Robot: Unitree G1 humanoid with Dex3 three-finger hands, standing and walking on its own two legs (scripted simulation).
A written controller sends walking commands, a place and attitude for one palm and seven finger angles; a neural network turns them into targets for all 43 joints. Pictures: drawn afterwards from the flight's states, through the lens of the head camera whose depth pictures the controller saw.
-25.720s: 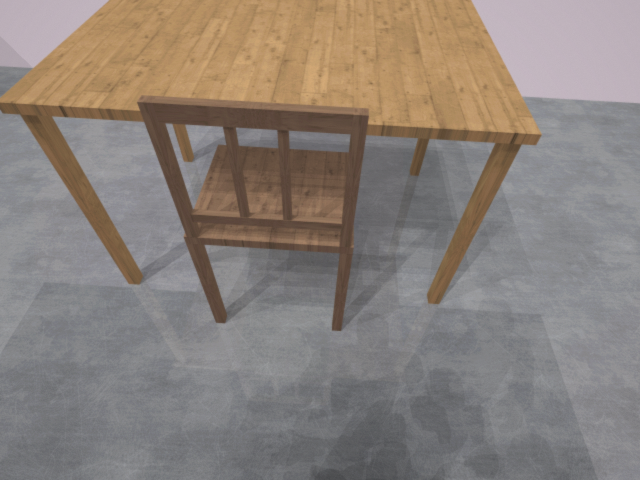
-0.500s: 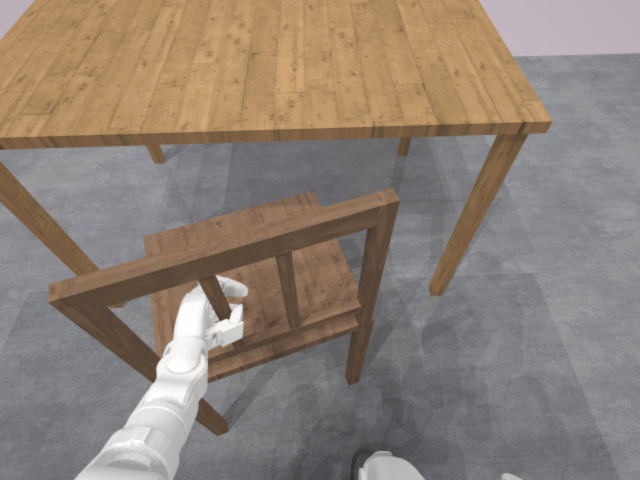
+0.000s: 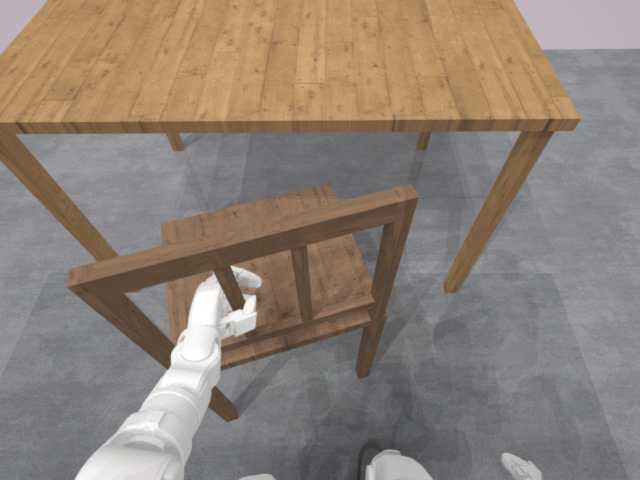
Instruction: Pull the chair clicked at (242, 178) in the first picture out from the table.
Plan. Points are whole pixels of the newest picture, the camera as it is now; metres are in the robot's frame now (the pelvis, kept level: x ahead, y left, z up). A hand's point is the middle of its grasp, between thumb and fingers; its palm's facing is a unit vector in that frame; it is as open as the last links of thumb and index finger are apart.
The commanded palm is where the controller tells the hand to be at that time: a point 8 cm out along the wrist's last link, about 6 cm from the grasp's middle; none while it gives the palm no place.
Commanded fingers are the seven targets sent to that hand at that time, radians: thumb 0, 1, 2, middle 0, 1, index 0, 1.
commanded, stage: step backward, pulling the chair out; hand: left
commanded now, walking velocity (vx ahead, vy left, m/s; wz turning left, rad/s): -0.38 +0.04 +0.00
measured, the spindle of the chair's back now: (238, 303) +0.37 +0.13 -0.08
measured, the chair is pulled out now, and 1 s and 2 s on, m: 0.23 0.26 0.46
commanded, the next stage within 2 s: none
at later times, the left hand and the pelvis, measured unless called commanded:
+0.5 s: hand (245, 322) +0.33 +0.11 -0.06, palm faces -0.07 -0.98 -0.18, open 5.1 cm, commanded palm +0.31 +0.17 -0.05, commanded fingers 0.00 0.90 0.90 -0.50 -1.45 -0.50 -1.45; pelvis -0.02 +0.02 +0.00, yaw -2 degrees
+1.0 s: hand (240, 342) +0.30 +0.12 -0.06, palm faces -0.09 -0.98 -0.18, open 5.1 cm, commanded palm +0.27 +0.17 -0.05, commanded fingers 0.00 0.90 0.90 -0.50 -1.45 -0.50 -1.45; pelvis -0.06 +0.02 +0.01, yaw -3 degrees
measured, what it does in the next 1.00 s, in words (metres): steps on the spot: right foot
